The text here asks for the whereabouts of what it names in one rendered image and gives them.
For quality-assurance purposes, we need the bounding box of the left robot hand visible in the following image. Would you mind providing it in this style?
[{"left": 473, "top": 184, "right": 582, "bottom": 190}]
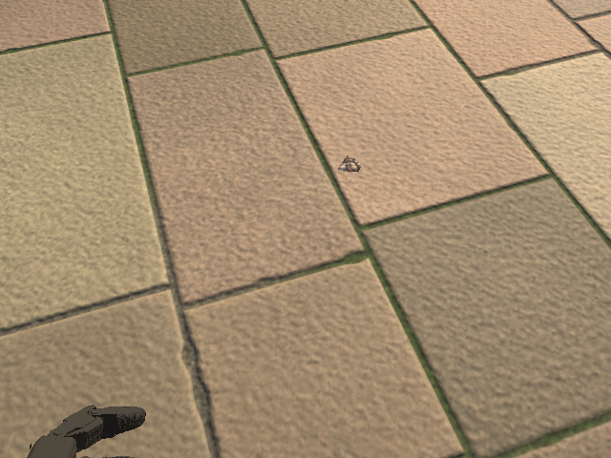
[{"left": 27, "top": 405, "right": 146, "bottom": 458}]

